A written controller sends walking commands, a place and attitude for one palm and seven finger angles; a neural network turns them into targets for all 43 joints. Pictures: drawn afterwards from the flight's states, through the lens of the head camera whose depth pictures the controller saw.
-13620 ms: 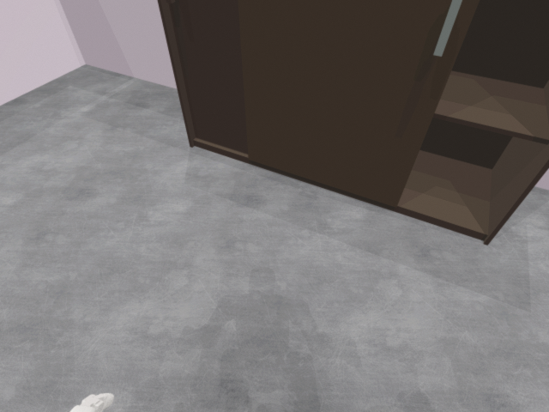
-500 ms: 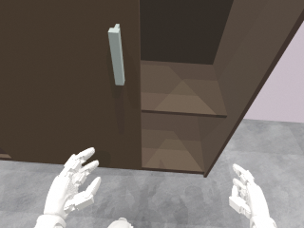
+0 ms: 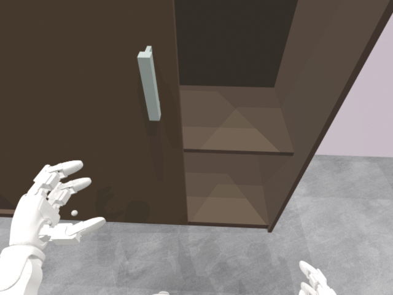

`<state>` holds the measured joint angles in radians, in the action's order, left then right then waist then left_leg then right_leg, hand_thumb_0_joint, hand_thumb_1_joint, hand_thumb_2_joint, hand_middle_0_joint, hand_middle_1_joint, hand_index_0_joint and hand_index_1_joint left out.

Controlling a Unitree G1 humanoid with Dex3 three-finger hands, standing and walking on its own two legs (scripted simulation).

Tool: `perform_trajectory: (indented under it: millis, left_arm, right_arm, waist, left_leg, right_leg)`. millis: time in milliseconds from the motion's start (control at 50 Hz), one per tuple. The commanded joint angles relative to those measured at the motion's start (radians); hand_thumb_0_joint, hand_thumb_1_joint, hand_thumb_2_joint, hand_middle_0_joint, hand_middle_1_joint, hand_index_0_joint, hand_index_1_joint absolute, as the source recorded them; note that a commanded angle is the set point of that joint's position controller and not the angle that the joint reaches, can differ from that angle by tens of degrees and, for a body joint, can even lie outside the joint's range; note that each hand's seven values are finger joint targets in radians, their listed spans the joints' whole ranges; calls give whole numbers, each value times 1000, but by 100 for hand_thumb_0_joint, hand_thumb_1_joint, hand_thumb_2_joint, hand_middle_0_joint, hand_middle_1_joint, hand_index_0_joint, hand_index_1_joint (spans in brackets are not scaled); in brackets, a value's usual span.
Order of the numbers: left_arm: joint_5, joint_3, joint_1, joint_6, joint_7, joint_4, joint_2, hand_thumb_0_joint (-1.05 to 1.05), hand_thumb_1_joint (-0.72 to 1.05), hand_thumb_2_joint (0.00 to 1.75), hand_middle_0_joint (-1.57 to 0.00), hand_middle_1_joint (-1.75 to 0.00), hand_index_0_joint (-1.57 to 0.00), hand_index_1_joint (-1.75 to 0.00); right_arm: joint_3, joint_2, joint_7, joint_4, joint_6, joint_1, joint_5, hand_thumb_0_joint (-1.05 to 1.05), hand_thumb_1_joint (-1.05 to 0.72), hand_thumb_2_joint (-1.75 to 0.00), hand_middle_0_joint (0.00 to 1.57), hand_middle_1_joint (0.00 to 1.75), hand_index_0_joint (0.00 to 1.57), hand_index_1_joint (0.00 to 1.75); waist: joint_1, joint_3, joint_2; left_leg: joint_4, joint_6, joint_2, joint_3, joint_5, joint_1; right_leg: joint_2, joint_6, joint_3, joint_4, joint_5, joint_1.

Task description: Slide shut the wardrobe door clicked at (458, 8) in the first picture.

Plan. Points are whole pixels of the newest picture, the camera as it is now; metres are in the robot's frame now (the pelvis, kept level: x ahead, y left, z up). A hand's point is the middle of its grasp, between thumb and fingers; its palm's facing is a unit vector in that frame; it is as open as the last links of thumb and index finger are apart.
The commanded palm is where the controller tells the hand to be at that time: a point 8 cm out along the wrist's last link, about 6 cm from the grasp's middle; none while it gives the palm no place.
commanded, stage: raise the hand with hooked fingers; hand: left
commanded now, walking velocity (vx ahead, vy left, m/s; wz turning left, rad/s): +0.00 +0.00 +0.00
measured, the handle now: (152, 84) +0.55 +0.14 +0.16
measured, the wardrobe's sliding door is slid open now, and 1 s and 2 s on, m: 0.41 0.41 0.41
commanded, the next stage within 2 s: move the hooked fingers beside the handle in 1.16 s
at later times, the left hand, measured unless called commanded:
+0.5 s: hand (38, 181) +0.26 +0.28 +0.15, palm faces +0.04 -1.00 -0.07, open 13.9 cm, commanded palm +0.23 +0.33 +0.16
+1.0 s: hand (35, 166) +0.27 +0.28 +0.18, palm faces +0.06 -1.00 -0.06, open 14.0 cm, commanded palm +0.25 +0.33 +0.18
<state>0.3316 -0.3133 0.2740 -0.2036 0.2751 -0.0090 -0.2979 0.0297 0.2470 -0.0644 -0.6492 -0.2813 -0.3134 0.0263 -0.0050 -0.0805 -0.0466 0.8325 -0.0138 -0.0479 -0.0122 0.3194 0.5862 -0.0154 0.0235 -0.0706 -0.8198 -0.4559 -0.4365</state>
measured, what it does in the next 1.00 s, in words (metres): stands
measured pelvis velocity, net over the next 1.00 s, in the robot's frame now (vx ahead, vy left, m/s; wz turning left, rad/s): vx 0.01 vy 0.01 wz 0.01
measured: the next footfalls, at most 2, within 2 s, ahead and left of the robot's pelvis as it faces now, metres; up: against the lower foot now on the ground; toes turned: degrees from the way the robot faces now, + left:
none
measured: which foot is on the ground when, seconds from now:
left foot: down 0.00-1.00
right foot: down 0.00-1.00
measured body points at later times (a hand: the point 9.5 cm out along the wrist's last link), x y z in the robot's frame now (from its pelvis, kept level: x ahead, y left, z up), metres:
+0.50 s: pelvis +0.01 +0.02 +0.02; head +0.00 +0.01 +0.47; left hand +0.25 +0.33 +0.16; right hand +0.21 -0.19 -0.04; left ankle +0.06 +0.13 -0.70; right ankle -0.02 -0.10 -0.70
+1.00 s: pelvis +0.01 +0.01 +0.03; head -0.01 +0.00 +0.48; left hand +0.26 +0.33 +0.18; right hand +0.18 -0.23 -0.04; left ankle +0.06 +0.13 -0.70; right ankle -0.02 -0.11 -0.70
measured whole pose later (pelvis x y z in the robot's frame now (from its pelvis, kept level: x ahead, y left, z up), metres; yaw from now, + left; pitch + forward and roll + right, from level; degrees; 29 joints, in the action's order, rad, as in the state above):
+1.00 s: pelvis +0.01 +0.01 +0.03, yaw +1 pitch -2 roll -1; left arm 0.34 -0.44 -0.02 -0.02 0.45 -0.18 -0.41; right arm 0.07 0.28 -0.09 -0.66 -0.29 -0.26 0.05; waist 0.02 -0.02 -0.05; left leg 0.55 0.00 -0.03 -0.01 0.21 0.31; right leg -0.01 0.01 -0.07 -0.51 -0.32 -0.15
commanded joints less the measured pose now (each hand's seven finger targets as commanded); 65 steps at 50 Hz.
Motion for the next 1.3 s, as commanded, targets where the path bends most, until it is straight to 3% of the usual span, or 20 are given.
perform_trajectory:
  millis: [0,60,120,160,220,340,480,560,680,720,760,820,860,880,940,1040,1060,1180,1220,1280]
  left_arm:
    - [10,-22,-168,-72,77,137,-167,0,-22,42,-28,-102,-28,-102]
    - [35,-73,-193,-31,129,131,-230,0,-29,39,-29,-107,-29,-107]
    - [49,-133,-256,-24,120,196,-276,0,-36,36,-29,-111,-29,-111]
    - [46,-168,-294,-32,95,225,-310,0,-41,34,-29,-114,-29,-114]
    - [45,-162,-306,-28,82,202,-282,0,-48,31,-30,-118,-30,-118]
    - [35,-113,-380,92,148,77,-274,0,-50,30,-30,-120,-30,-120]
    - [36,-203,-539,123,156,135,-380,0,-50,30,-30,-120,-30,-120]
    - [38,-241,-571,122,162,66,-419,0,-50,30,-30,-120,-30,-120]
    - [31,-162,-600,194,224,-104,-378,0,-50,30,-30,-120,-30,-120]
    - [31,-145,-590,206,239,-98,-365,0,-50,30,-30,-120,-30,-120]
    - [39,-172,-563,198,242,-69,-387,0,-50,30,-30,-120,-30,-120]
    - [46,-239,-590,157,214,42,-443,0,-50,30,-30,-120,-30,-120]
    - [47,-288,-564,128,187,68,-479,0,-50,30,-30,-120,-30,-120]
    - [48,-288,-584,115,175,92,-470,0,-50,30,-30,-120,-30,-120]
    - [35,-264,-587,105,154,60,-434,0,-50,30,-30,-120,-30,-120]
    - [22,-192,-586,143,179,-33,-387,0,-50,30,-30,-120,-30,-120]
    - [24,-179,-569,153,188,-56,-372,0,-50,30,-30,-120,-30,-120]
    - [44,-233,-576,137,204,-14,-425,0,-50,30,-30,-120,-30,-120]
    - [44,-250,-586,120,196,15,-433,0,-50,30,-30,-120,-30,-120]
    - [44,-237,-609,106,182,1,-413,0,-50,30,-30,-120,-30,-120]
  right_arm:
    - [-47,141,-14,164,-91,141,12,0,-90,-90,20,30,20,30]
    - [-48,162,-34,164,-104,137,18,0,-90,-90,20,30,20,30]
    - [-44,157,-41,162,-114,143,16,0,-90,-90,20,30,20,30]
    - [-38,160,-39,157,-117,142,10,0,-90,-90,20,30,20,30]
    - [-33,150,-31,150,-117,149,10,0,-90,-90,20,30,20,30]
    - [-20,155,-39,159,-101,167,26,0,-90,-90,20,30,20,30]
    - [-3,148,-46,166,-82,190,21,0,-90,-90,20,30,20,30]
    - [4,148,-49,151,-71,192,19,0,-90,-90,20,30,20,30]
    - [8,152,-53,146,-57,190,36,0,-90,-90,20,30,20,30]
    - [5,157,-50,156,-56,193,39,0,-90,-90,20,30,20,30]
    - [3,158,-43,168,-58,195,36,0,-90,-90,20,30,20,30]
    - [-4,156,-37,176,-64,198,32,0,-90,-90,20,30,20,30]
    - [-6,155,-35,168,-68,193,25,0,-90,-90,20,30,20,30]
    - [-7,150,-35,166,-71,194,25,0,-90,-90,20,30,20,30]
    - [-9,148,-38,148,-73,187,25,0,-90,-90,20,30,20,30]
    - [-10,154,-50,139,-71,184,34,0,-90,-90,20,30,20,30]
    - [-10,153,-51,141,-70,180,35,0,-90,-90,20,30,20,30]
    - [-13,157,-50,148,-76,186,34,0,-90,-90,20,30,20,30]
    - [-13,152,-48,148,-79,189,32,0,-90,-90,20,30,20,30]
    - [-11,146,-46,139,-80,187,30,0,-90,-90,20,30,20,30]
  waist:
    - [2,-43,21]
    - [20,-108,18]
    - [34,-161,-27]
    - [45,-159,-44]
    - [41,-134,-68]
    - [40,-57,-38]
    - [45,-140,-58]
    - [49,-114,-46]
    - [33,-20,-37]
    - [33,-34,-17]
    - [45,-73,1]
    - [53,-151,-54]
    - [61,-150,-34]
    - [55,-145,-84]
    - [44,-90,-103]
    - [31,-23,-65]
    - [30,-12,-21]
    - [42,-106,2]
    - [44,-128,-32]
    - [38,-94,-35]
  left_leg:
    - [-120,51,42,-14,-61,-166]
    - [-139,55,46,-15,-74,-220]
    - [-175,53,45,-24,-124,-295]
    - [-197,50,43,-35,-153,-324]
    - [-223,43,40,-38,-179,-357]
    - [-280,45,40,-40,-136,-355]
    - [-314,41,41,-53,-179,-452]
    - [-334,42,43,-50,-165,-460]
    - [-366,47,46,-44,-99,-416]
    - [-366,47,45,-47,-97,-419]
    - [-352,51,49,-40,-131,-432]
    - [-350,48,50,-40,-161,-475]
    - [-346,50,47,-32,-179,-477]
    - [-349,50,51,-27,-177,-478]
    - [-361,47,45,-25,-174,-473]
    - [-372,51,45,-19,-125,-444]
    - [-368,54,46,-17,-122,-436]
    - [-345,57,50,-14,-190,-464]
    - [-343,56,52,-12,-206,-483]
    - [-341,56,52,-7,-209,-474]
  right_leg:
    - [3,-20,60,220,165,-63]
    - [2,-21,62,241,172,-17]
    - [-2,-14,30,238,238,30]
    - [-13,-8,12,236,257,43]
    - [-15,-3,-4,245,294,58]
    - [-16,-5,-2,301,278,69]
    - [-23,0,-7,338,296,131]
    - [-28,1,-3,372,284,144]
    - [-16,-3,7,414,239,121]
    - [-16,-3,5,411,237,122]
    - [-17,-2,9,408,264,141]
    - [-16,0,7,399,279,171]
    - [-20,-2,11,404,290,183]
    - [-16,-2,14,407,293,183]
    - [-16,-3,9,410,298,171]
    - [-9,-10,20,429,267,142]
    - [-13,-13,21,434,263,138]
    - [-7,-16,26,412,342,178]
    - [-7,-15,25,407,359,183]
    - [-7,-16,28,409,374,172]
